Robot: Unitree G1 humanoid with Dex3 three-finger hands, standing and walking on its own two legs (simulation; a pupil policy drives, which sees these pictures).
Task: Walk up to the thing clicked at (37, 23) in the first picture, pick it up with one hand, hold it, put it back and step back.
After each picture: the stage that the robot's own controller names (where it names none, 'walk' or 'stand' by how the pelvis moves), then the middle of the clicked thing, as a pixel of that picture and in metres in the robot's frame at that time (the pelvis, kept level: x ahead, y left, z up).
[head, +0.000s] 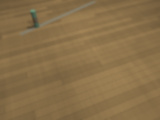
stand; (35, 19) +1.85 +0.62 -0.66
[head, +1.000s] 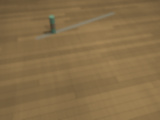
walk; (52, 25) +1.78 +0.30 -0.64
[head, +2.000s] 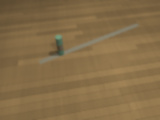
walk; (59, 45) +1.23 +0.21 -0.64
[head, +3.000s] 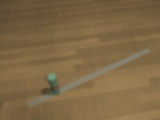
walk; (54, 84) +0.76 +0.25 -0.64
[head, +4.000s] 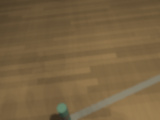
walk; (64, 114) +0.48 +0.20 -0.64
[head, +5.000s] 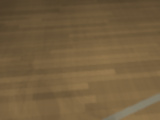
stand; out of the picture +0.38 +0.17 -0.65
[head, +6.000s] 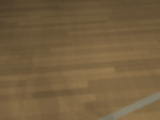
stand; out of the picture +0.37 +0.18 -0.66
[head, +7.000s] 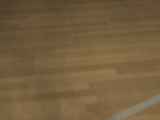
stand; out of the picture +0.36 +0.18 -0.66
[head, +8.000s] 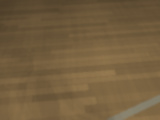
stand; out of the picture +0.36 +0.18 -0.66
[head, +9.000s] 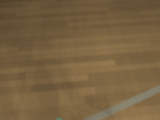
go down; out of the picture +0.37 +0.17 -0.65
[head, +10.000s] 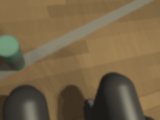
go down; (13, 56) +0.45 +0.21 -0.24
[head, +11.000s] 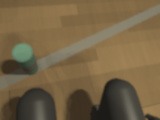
close in; (27, 61) +0.45 +0.19 -0.27
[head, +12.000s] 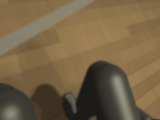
close in; out of the picture +0.44 +0.24 -0.17
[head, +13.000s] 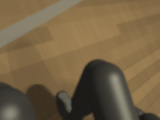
close; out of the picture +0.44 +0.25 -0.16
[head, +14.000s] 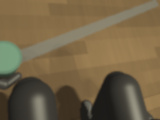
lift; (4, 65) +0.36 +0.24 -0.10
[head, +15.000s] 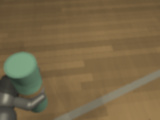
lift; (31, 88) +0.32 +0.17 +0.06
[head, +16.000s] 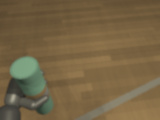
hold; (36, 90) +0.32 +0.16 +0.04
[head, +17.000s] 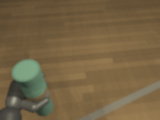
hold; (37, 92) +0.31 +0.17 +0.03
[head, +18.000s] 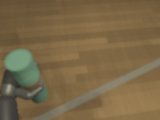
crouch; (31, 80) +0.36 +0.17 -0.01
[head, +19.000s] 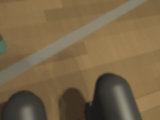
lower; out of the picture +0.51 +0.23 -0.05
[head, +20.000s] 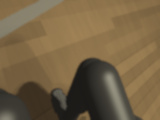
lower; out of the picture +0.47 +0.26 -0.17
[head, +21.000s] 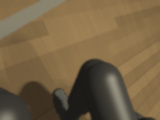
lower; out of the picture +0.46 +0.27 -0.17
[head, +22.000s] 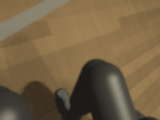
lower; out of the picture +0.45 +0.26 -0.17
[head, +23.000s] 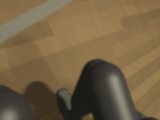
lower; out of the picture +0.45 +0.25 -0.17
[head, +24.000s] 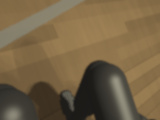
draw back; out of the picture +0.44 +0.23 -0.17
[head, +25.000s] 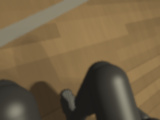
stand; out of the picture +0.44 +0.23 -0.17
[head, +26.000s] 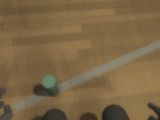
walk; (52, 87) +0.43 +0.16 -0.44
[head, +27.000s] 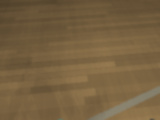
stand; out of the picture +0.38 +0.15 -0.60
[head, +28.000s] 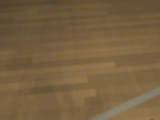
stand; out of the picture +0.38 +0.16 -0.60
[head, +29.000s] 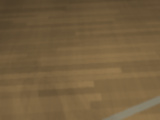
stand; out of the picture +0.39 +0.14 -0.65
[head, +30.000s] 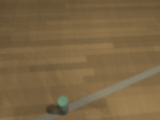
walk; (63, 106) +0.44 +0.10 -0.64
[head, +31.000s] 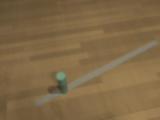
walk; (62, 83) +0.66 +0.17 -0.62
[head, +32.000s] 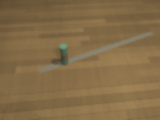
stand; (64, 55) +1.00 +0.17 -0.63
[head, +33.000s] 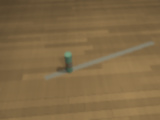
stand; (68, 63) +1.04 +0.14 -0.65
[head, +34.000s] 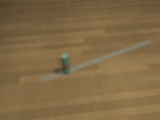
stand; (65, 64) +1.03 +0.16 -0.66
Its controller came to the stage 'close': yes
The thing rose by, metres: 0.69
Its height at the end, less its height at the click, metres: +0.00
